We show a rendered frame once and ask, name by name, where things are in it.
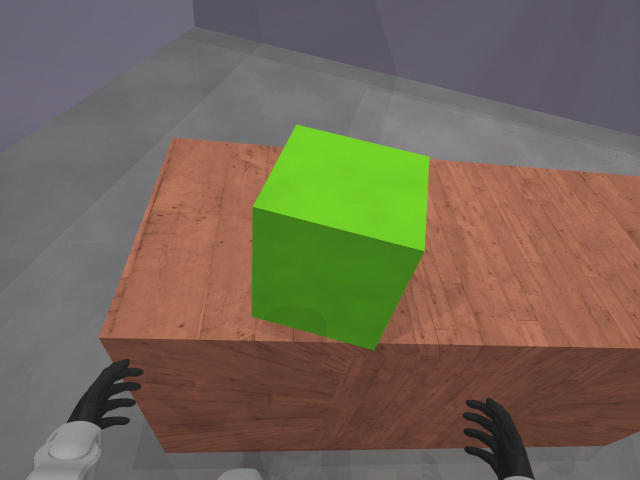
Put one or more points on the robot left hand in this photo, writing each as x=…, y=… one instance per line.
x=94, y=403

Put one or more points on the pedestal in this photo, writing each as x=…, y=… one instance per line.
x=528, y=293

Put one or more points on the carton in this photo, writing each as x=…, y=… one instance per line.
x=338, y=230

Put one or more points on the robot right hand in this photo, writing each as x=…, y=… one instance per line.
x=510, y=456

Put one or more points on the left robot forearm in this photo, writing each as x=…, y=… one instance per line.
x=71, y=452

